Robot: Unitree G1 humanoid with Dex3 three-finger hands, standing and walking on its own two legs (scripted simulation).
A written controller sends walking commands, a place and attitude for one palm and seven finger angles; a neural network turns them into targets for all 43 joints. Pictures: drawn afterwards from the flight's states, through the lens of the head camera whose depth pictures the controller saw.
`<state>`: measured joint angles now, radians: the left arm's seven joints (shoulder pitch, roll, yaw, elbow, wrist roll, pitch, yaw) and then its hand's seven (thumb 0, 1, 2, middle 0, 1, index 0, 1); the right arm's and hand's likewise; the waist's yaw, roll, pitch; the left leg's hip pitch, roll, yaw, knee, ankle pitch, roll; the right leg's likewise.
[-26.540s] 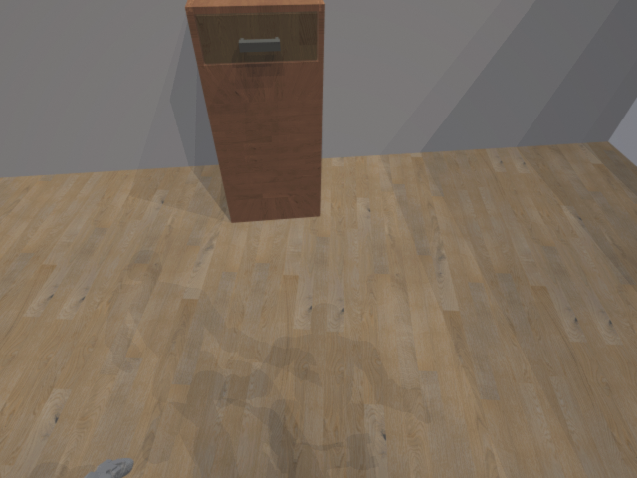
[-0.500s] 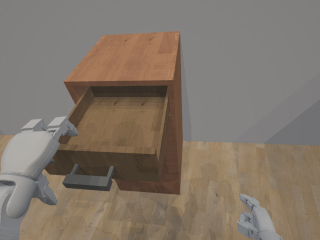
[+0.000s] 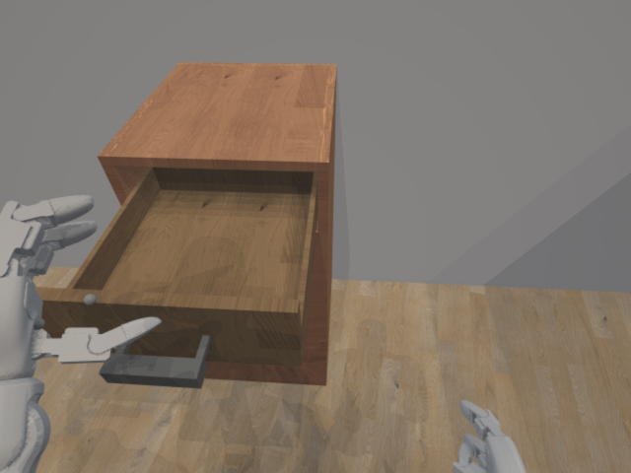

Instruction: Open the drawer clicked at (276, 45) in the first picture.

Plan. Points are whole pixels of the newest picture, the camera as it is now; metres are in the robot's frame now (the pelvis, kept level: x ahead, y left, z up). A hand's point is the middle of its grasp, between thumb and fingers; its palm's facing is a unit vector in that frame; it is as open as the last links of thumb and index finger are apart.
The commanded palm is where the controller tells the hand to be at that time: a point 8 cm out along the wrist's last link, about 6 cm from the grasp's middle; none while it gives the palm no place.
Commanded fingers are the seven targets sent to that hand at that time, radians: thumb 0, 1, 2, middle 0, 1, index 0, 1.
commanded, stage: draw the hand back to the body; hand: left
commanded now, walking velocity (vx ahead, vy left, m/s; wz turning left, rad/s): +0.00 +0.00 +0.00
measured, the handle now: (160, 355) +0.24 +0.25 +0.01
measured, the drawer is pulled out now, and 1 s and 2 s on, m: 0.29 0.29 0.29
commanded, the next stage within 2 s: step back with the hand held close in 0.60 s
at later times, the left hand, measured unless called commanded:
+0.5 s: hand (74, 315) +0.19 +0.24 +0.20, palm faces +0.46 -0.81 -0.37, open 8.0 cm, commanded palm +0.13 +0.28 +0.20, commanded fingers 0.00 0.90 0.90 -0.20 -0.30 -0.20 -0.30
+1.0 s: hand (66, 339) +0.17 +0.25 +0.18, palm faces +0.36 -0.80 -0.49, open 7.4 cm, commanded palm +0.10 +0.30 +0.20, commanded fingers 0.00 0.90 0.90 -0.20 -0.30 -0.20 -0.30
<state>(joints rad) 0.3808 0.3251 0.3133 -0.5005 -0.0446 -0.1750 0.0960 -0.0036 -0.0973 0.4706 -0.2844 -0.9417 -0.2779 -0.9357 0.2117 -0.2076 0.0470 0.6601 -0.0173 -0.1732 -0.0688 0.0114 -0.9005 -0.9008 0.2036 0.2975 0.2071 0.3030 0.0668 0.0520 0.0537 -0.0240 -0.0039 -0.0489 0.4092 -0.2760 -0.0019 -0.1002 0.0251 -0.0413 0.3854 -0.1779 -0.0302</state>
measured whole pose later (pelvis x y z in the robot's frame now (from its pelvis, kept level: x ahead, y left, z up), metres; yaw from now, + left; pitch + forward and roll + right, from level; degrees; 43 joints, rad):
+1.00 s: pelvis -0.02 +0.02 -0.01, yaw +1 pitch +1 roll -1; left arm 0.59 0.39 0.39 -0.64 -0.03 -0.19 0.11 0.01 0.89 0.90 -0.21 -0.30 -0.21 -0.30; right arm 0.19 -0.24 -0.02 0.58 0.00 -0.05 -0.08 0.01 -0.90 -0.90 0.20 0.30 0.21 0.30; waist 0.00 0.02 0.03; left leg -0.27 -0.04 -0.06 0.51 -0.27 0.02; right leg -0.32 -0.01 -0.05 0.44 -0.15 -0.01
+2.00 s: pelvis -0.25 +0.00 -0.01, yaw +4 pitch +2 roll -1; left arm 0.58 0.44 0.46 -0.68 -0.04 -0.23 0.14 0.01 0.88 0.90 -0.22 -0.30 -0.21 -0.30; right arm 0.22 -0.18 -0.02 0.60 -0.01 -0.11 -0.06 0.01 -0.90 -0.90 0.20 0.30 0.21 0.30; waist -0.01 -0.05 0.00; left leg -0.34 0.02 0.02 0.56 -0.25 0.01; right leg -0.55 0.06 0.02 0.90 -0.40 0.01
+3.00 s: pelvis -0.29 -0.03 -0.01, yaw +1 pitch +0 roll +0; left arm 0.57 0.39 0.42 -0.62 -0.03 -0.22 0.15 0.01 0.89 0.90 -0.21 -0.30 -0.21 -0.30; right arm 0.20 -0.21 0.01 0.60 0.01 -0.13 -0.06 0.01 -0.90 -0.90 0.20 0.30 0.21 0.30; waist -0.01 -0.01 0.00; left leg -0.25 0.03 0.04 0.53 -0.29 -0.01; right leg -0.27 0.00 -0.09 0.51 -0.25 -0.03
